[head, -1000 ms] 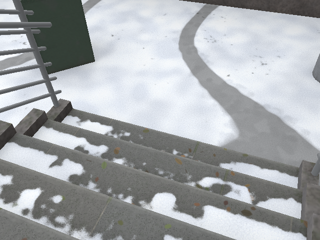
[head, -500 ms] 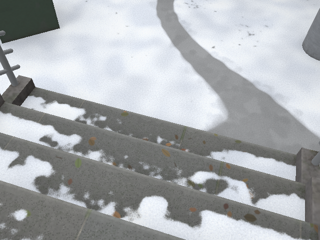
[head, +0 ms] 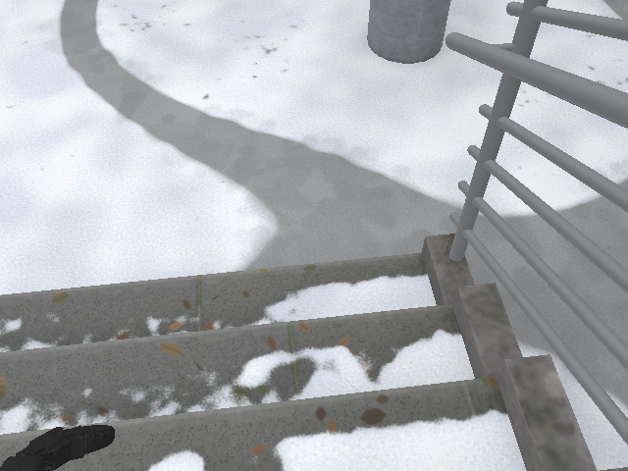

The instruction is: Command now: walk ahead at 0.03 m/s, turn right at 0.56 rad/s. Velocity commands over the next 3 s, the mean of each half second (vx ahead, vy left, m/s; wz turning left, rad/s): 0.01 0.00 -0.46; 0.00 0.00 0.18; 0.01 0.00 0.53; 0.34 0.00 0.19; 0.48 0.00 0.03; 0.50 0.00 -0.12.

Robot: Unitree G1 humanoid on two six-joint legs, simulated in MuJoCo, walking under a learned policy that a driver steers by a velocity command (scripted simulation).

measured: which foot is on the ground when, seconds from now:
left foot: down 0.00-0.08, up 0.10-0.64, down 0.66-1.00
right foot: up 0.00-0.06, down 0.08-1.00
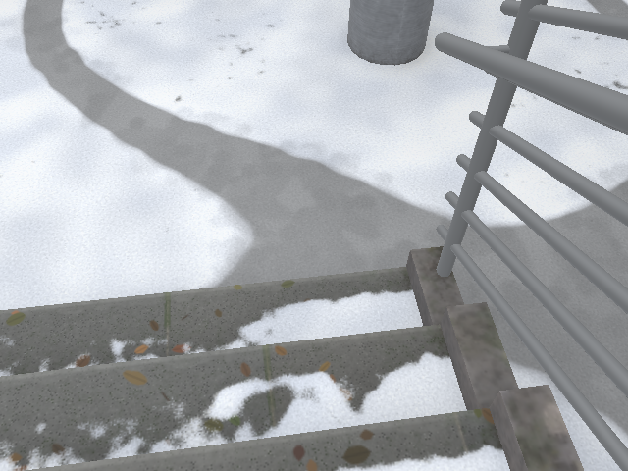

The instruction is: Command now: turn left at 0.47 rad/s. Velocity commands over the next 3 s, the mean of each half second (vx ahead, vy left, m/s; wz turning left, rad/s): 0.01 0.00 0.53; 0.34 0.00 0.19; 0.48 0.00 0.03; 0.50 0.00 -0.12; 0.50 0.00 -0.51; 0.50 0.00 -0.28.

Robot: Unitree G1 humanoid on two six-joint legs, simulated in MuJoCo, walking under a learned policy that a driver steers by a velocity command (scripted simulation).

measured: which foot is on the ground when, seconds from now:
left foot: down 0.00-0.04, up 0.06-0.34, down 0.36-1.00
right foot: down 0.00-0.36, up 0.38-1.00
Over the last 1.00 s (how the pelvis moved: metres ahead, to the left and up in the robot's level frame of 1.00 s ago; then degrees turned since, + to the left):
0.12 -0.03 -0.08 -5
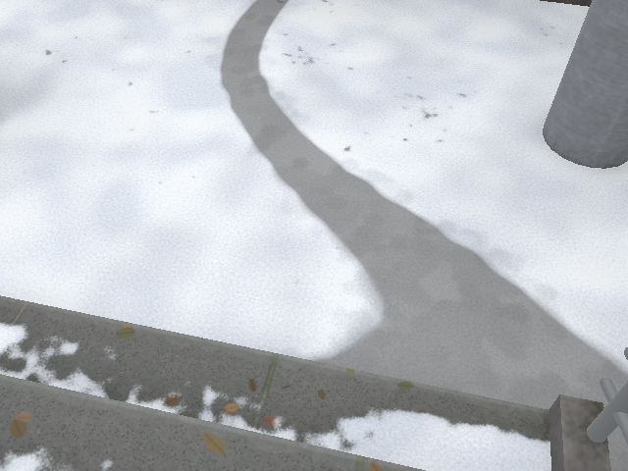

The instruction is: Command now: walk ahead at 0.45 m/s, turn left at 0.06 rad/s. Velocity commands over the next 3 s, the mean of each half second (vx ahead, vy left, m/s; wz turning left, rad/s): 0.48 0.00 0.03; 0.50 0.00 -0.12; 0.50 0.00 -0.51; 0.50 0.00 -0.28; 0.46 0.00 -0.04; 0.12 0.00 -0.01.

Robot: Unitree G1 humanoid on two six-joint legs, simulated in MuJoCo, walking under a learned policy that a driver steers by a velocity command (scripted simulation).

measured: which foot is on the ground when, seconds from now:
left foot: down 0.00-0.06, up 0.08-0.60, down 0.62-1.00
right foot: up 0.00-0.04, down 0.06-0.62, up 0.64-1.00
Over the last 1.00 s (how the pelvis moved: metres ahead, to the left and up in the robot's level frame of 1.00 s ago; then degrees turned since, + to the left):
0.26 0.02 -0.09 22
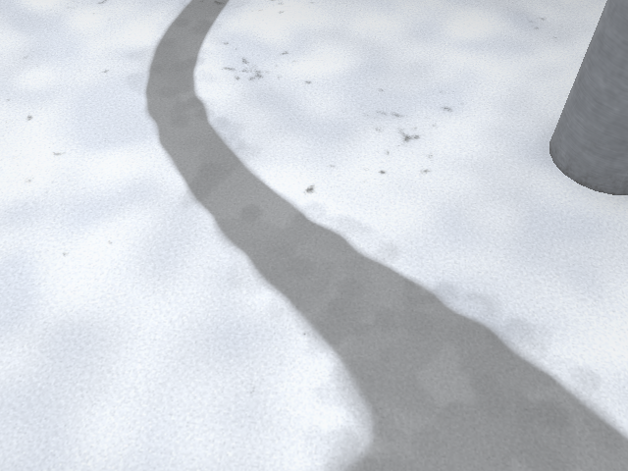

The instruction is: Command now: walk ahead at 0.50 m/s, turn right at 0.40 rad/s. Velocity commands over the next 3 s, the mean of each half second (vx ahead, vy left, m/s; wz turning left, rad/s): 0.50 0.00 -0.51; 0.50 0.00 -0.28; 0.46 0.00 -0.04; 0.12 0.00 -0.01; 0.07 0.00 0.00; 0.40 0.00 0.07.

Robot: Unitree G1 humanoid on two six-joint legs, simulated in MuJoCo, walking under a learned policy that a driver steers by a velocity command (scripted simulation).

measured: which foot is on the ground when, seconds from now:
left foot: down 0.00-0.18, up 0.20-0.68, down 0.70-1.00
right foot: up 0.00-0.14, down 0.16-0.70, up 0.72-1.00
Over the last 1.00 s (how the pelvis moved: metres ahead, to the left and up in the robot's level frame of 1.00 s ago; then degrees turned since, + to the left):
0.59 -0.09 -0.28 -6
